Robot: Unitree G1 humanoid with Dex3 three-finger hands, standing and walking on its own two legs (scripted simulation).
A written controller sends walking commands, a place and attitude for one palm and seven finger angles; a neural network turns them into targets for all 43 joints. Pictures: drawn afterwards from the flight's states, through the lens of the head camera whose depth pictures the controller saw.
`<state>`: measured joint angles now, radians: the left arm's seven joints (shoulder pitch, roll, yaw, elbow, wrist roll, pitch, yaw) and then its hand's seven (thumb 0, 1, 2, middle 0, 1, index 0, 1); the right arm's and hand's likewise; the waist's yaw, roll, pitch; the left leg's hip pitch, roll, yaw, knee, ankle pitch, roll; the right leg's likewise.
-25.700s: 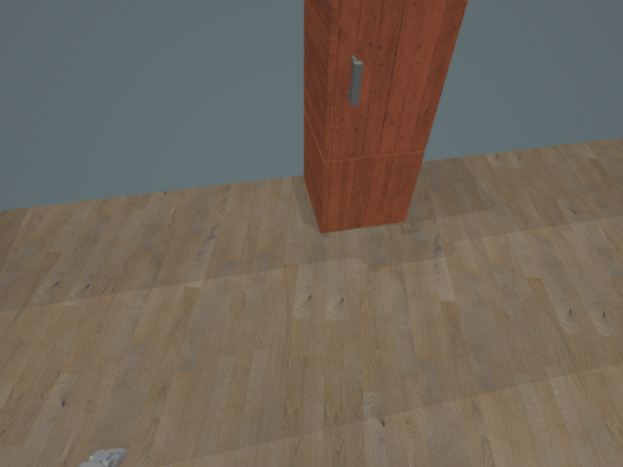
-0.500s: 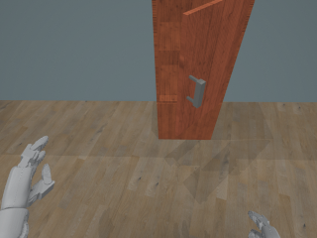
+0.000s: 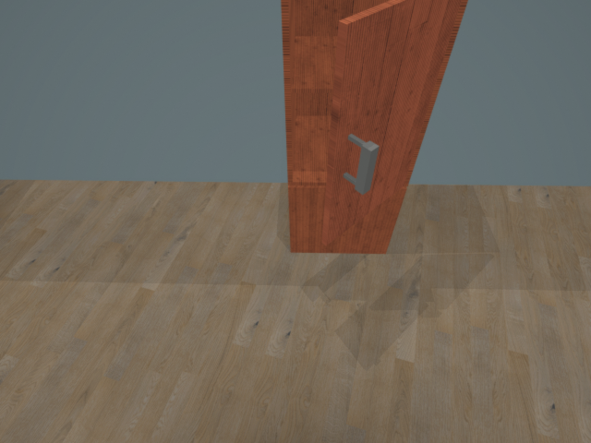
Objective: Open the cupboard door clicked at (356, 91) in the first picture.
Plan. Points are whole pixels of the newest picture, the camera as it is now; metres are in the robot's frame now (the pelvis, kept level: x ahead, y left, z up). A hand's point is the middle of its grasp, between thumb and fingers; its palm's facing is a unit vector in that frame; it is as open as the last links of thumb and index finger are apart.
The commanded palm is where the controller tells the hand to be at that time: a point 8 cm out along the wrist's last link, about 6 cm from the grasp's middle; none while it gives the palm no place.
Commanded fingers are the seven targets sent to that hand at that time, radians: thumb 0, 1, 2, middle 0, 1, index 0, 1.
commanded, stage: let the arm hang, fingers relaxed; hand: left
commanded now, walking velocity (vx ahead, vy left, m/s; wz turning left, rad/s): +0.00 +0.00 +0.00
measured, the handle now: (358, 163) +0.67 -0.09 -0.05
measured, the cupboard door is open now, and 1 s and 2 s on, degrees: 43 43 43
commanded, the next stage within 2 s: look to check the result in 0.52 s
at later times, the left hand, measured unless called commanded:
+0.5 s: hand out of the picture +0.06 +0.20 -0.17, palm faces -0.01 -0.97 -0.23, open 7.4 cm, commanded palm none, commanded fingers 0.00 0.90 0.90 -0.20 -0.30 -0.20 -0.30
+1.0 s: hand out of the picture +0.09 +0.23 -0.16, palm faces +0.00 -0.95 -0.31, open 7.4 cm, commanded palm none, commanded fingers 0.00 0.90 0.90 -0.20 -0.30 -0.20 -0.30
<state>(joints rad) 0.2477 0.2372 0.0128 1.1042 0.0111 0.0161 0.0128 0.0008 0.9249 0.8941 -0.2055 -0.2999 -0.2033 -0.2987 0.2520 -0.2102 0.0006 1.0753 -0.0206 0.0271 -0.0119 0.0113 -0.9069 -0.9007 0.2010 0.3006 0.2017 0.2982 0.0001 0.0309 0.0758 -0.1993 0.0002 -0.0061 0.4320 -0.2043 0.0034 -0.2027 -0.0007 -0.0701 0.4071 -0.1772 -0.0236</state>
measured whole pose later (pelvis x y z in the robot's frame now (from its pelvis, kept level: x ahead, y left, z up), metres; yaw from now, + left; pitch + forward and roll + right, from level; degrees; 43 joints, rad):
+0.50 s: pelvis +0.01 +0.01 +0.00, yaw -1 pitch -1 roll +0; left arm 0.16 0.19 0.01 1.14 0.01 -0.01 0.02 0.00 0.90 0.89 -0.20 -0.30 -0.20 -0.30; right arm 0.22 -0.21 0.00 1.13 -0.02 0.00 -0.02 0.01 -0.91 -0.90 0.20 0.30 0.20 0.30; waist -0.01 0.01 0.06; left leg -0.15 -0.02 0.01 0.37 -0.20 0.02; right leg -0.18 -0.02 -0.05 0.38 -0.18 -0.01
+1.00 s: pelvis +0.04 +0.00 +0.01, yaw +0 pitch -1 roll +0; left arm 0.14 0.26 0.02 1.15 0.01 -0.02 0.02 0.00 0.90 0.89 -0.20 -0.30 -0.20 -0.30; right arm 0.15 -0.27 0.00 1.13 -0.01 -0.01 -0.02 0.01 -0.91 -0.90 0.20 0.30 0.20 0.30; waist 0.00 0.03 0.07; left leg -0.11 -0.01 0.00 0.33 -0.21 0.01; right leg -0.13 -0.01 -0.06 0.34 -0.20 -0.01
